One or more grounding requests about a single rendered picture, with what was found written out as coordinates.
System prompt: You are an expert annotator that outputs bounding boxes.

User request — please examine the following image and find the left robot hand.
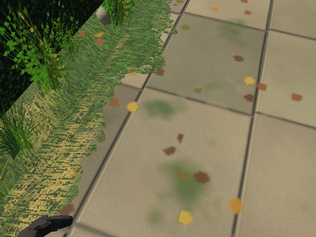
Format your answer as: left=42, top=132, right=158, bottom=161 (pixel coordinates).
left=15, top=214, right=73, bottom=237

